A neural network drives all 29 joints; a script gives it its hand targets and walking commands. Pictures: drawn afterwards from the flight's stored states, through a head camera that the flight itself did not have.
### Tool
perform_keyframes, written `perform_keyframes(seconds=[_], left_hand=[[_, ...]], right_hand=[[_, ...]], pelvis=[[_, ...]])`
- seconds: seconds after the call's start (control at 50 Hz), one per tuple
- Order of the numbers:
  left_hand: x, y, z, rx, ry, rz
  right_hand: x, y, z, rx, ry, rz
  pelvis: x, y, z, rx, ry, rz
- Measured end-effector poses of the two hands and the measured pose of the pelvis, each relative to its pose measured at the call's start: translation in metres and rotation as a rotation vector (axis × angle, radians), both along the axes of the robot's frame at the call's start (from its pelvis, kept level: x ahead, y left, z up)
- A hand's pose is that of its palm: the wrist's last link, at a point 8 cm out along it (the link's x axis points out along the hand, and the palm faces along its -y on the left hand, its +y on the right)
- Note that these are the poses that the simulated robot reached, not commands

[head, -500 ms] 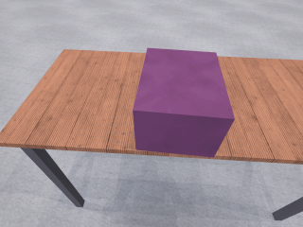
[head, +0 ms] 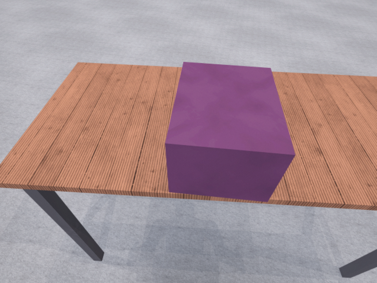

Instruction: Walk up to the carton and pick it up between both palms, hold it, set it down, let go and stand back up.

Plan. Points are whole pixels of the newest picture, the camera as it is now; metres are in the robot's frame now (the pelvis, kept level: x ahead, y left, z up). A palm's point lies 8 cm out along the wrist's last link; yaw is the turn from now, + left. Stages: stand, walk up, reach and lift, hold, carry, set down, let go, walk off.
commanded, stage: walk up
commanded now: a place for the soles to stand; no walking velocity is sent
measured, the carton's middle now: (222, 126) +0.47 -0.08 +0.08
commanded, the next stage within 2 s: reach and lift in 0.46 s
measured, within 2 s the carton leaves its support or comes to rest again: neither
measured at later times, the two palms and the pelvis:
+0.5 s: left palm out of the picture +0.05 +0.28 -0.12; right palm out of the picture +0.05 -0.27 -0.13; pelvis -0.01 +0.00 +0.00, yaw +1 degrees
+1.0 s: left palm (66, 278) +0.17 +0.25 -0.06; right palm (319, 279) +0.17 -0.26 -0.05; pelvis +0.00 -0.03 +0.01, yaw -2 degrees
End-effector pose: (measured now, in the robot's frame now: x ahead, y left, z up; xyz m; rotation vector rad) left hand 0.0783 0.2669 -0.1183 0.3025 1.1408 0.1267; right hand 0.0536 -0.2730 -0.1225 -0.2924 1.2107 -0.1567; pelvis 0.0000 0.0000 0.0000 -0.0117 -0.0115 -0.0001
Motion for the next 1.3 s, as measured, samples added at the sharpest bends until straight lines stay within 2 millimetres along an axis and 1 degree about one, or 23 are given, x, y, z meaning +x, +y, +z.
perform_keyframes(seconds=[0.08, 0.24, 0.32, 0.48, 0.5, 0.52, 0.56, 0.6, 0.64, 0.66, 0.7, 0.74, 0.78, 0.82, 0.86, 0.9, 0.98, 1.04, 1.08, 1.12, 1.18, 1.24, 1.3], left_hand=[[-0.009, 0.003, 0.0, 0.006, 0.022, 0.012], [-0.03, 0.008, -0.002, 0.015, 0.073, 0.028], [-0.033, 0.01, -0.002, 0.019, 0.074, 0.032], [-0.035, 0.01, -0.002, 0.017, 0.065, 0.039], [-0.032, 0.011, -0.002, 0.017, 0.08, 0.048], [-0.024, 0.014, -0.003, 0.028, 0.093, 0.051], [0.007, 0.019, -0.003, 0.054, 0.086, 0.045], [0.045, 0.017, 0.002, 0.066, 0.034, 0.035], [0.079, 0.006, 0.013, 0.058, -0.034, 0.021], [0.091, -0.002, 0.019, 0.047, -0.059, 0.014], [0.103, -0.019, 0.029, 0.016, -0.088, 0.008], [0.104, -0.034, 0.035, -0.012, -0.098, 0.007], [0.097, -0.043, 0.038, -0.031, -0.096, 0.012], [0.089, -0.045, 0.038, -0.036, -0.092, 0.019], [0.083, -0.04, 0.04, -0.022, -0.095, 0.032], [0.08, -0.032, 0.043, -0.003, -0.111, 0.05], [0.086, -0.017, 0.057, 0.013, -0.167, 0.071], [0.094, -0.015, 0.068, -0.002, -0.204, 0.05], [0.097, -0.018, 0.073, -0.02, -0.219, 0.031], [0.098, -0.022, 0.076, -0.042, -0.225, 0.016], [0.099, -0.023, 0.08, -0.061, -0.238, 0.003], [0.103, -0.022, 0.085, -0.07, -0.278, 0.004], [0.107, -0.022, 0.088, -0.085, -0.32, 0.01]], right_hand=[[-0.001, 0.002, -0.001, 0.006, 0.007, 0.005], [-0.008, 0.002, -0.003, 0.005, 0.034, 0.012], [-0.01, 0.002, -0.002, 0.002, 0.041, 0.016], [-0.008, 0.002, -0.002, -0.001, 0.03, 0.021], [-0.003, 0.001, -0.003, -0.001, 0.006, 0.015], [0.008, 0.0, -0.003, -0.002, -0.034, 0.015], [0.038, 0.0, -0.002, 0.007, -0.124, 0.038], [0.07, 0.0, 0.003, 0.018, -0.209, 0.068], [0.092, 0.001, 0.012, 0.03, -0.267, 0.08], [0.098, 0.0, 0.015, 0.038, -0.282, 0.077], [0.102, -0.002, 0.023, 0.053, -0.301, 0.065], [0.1, -0.008, 0.031, 0.057, -0.316, 0.053], [0.096, -0.016, 0.039, 0.047, -0.335, 0.049], [0.094, -0.023, 0.048, 0.031, -0.363, 0.05], [0.095, -0.025, 0.054, 0.021, -0.386, 0.055], [0.099, -0.02, 0.059, 0.024, -0.4, 0.07], [0.112, 0.003, 0.066, 0.063, -0.435, 0.081], [0.119, 0.019, 0.069, 0.095, -0.459, 0.062], [0.119, 0.027, 0.07, 0.11, -0.465, 0.042], [0.115, 0.03, 0.069, 0.113, -0.463, 0.019], [0.108, 0.029, 0.073, 0.097, -0.476, -0.006], [0.103, 0.026, 0.081, 0.075, -0.496, -0.006], [0.104, 0.023, 0.091, 0.065, -0.512, 0.004]], pelvis=[[-0.002, 0.001, 0.0, -0.001, -0.001, 0.005], [-0.005, 0.001, 0.001, -0.002, 0.001, 0.008], [-0.005, 0.001, 0.001, -0.001, 0.0, 0.011], [-0.007, 0.002, 0.001, -0.004, -0.002, 0.018], [-0.009, 0.001, -0.001, -0.004, 0.006, 0.014], [-0.012, 0.0, -0.005, -0.003, 0.011, 0.008], [-0.021, -0.003, -0.013, 0.003, 0.01, 0.004], [-0.026, -0.006, -0.02, 0.007, 0.006, -0.006], [-0.027, -0.009, -0.022, 0.006, -0.006, -0.02], [-0.026, -0.01, -0.021, 0.003, -0.018, -0.024], [-0.021, -0.013, -0.017, -0.004, -0.043, -0.028], [-0.015, -0.015, -0.011, -0.005, -0.065, -0.031], [-0.009, -0.019, -0.006, 0.001, -0.08, -0.033], [-0.004, -0.024, -0.003, 0.008, -0.084, -0.036], [-0.002, -0.028, 0.0, 0.014, -0.084, -0.039], [-0.001, -0.031, 0.001, 0.018, -0.082, -0.04], [-0.001, -0.033, 0.005, 0.018, -0.073, -0.039], [0.001, -0.03, 0.007, 0.015, -0.073, -0.038], [0.003, -0.025, 0.008, 0.012, -0.077, -0.04], [0.006, -0.02, 0.01, 0.01, -0.079, -0.044], [0.01, -0.012, 0.011, 0.008, -0.076, -0.055], [0.014, -0.006, 0.012, 0.006, -0.071, -0.067], [0.016, -0.001, 0.013, 0.004, -0.067, -0.075]])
